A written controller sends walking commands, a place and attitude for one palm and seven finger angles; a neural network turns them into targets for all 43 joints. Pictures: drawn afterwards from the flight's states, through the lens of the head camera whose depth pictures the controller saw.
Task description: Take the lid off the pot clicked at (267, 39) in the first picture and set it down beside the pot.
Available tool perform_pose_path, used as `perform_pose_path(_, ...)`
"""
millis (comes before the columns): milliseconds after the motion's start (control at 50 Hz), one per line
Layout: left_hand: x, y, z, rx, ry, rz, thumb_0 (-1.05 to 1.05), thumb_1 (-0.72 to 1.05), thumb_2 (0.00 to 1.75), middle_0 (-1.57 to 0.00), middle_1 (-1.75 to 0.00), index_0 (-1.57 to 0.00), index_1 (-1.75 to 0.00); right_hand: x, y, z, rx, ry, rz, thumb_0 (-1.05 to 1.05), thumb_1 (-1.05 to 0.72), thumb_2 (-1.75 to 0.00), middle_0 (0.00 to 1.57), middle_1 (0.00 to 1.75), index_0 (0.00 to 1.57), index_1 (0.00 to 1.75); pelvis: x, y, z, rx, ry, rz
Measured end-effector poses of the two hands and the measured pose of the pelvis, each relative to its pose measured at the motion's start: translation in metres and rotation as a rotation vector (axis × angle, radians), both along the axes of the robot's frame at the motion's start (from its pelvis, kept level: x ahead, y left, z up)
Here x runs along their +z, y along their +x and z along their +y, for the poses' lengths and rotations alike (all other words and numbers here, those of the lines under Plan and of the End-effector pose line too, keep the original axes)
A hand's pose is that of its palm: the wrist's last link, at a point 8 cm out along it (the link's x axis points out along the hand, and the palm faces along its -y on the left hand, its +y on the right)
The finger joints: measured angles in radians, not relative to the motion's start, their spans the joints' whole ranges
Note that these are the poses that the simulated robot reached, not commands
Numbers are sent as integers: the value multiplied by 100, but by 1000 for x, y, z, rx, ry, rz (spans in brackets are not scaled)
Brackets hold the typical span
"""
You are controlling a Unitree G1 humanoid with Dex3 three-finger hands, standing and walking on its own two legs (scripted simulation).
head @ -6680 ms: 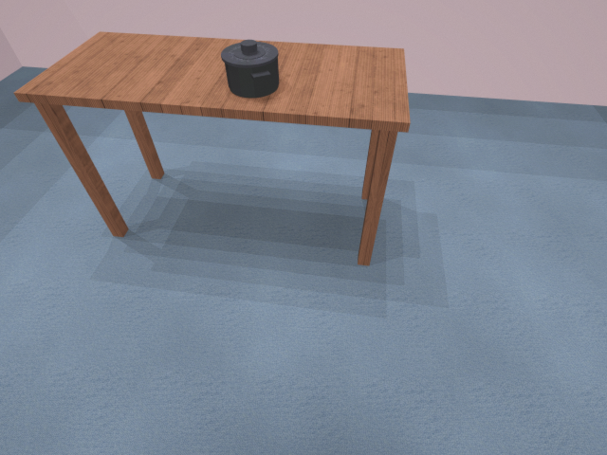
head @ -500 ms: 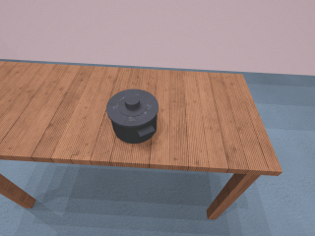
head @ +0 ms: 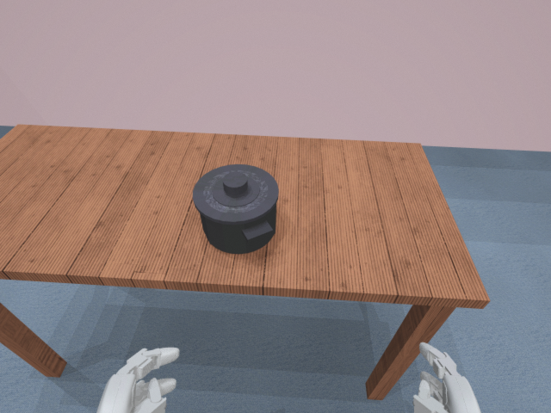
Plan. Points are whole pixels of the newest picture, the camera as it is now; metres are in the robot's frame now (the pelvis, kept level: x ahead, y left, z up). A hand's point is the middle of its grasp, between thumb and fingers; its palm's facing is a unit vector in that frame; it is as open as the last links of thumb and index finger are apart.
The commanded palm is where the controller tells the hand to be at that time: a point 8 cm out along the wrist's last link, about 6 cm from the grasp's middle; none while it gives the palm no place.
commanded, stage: lift the closed hand beside the body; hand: left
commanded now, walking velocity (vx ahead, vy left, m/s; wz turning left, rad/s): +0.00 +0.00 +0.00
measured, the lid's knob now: (235, 183) +0.51 +0.11 +0.06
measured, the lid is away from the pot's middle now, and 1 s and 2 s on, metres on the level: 0.00 0.00 0.00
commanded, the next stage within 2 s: raise the hand higher, near the body in 0.30 s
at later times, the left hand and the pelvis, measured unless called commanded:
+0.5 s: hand out of the picture +0.13 +0.22 +0.00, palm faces +0.30 -0.89 -0.35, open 3.1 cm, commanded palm +0.08 +0.26 +0.02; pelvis +0.01 -0.02 +0.00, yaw +2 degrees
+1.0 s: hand (82, 371) +0.16 +0.24 +0.07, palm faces +0.29 -0.86 -0.41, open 3.1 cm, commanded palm +0.10 +0.27 +0.10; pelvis +0.01 +0.01 +0.00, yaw +2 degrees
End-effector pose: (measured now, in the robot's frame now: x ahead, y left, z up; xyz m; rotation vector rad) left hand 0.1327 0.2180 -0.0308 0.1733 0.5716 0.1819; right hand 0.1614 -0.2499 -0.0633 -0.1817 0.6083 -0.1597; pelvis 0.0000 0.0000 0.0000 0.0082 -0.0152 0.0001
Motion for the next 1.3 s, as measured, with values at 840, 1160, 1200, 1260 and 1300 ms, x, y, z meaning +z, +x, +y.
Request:
perform_pose_path(840,97,-22,49,76,237,-259,2,90,90,-130,-150,-130,-150,-11,18,49,127,31,43,2,-91,-90,20,30,20,30,2,4,2,37,-22,-21)
perform_pose_path(1160,153,-2,60,50,340,-477,2,89,90,-130,-150,-130,-150,0,40,58,149,37,-23,2,-91,-90,20,30,20,30,4,11,9,31,-25,-29)
perform_pose_path(1200,155,-1,63,61,346,-490,2,89,90,-130,-150,-130,-150,1,44,58,153,37,-25,1,-91,-90,20,30,20,30,4,12,9,32,-25,-30)
perform_pose_path(1260,160,4,64,70,347,-512,2,89,90,-130,-150,-130,-150,3,49,58,170,29,-30,1,-91,-90,20,30,20,30,4,11,8,35,-26,-31)
perform_pose_path(1300,168,7,63,66,356,-542,2,89,90,-130,-150,-131,-150,3,50,59,179,27,-33,1,-91,-90,20,30,20,30,4,12,7,36,-27,-31)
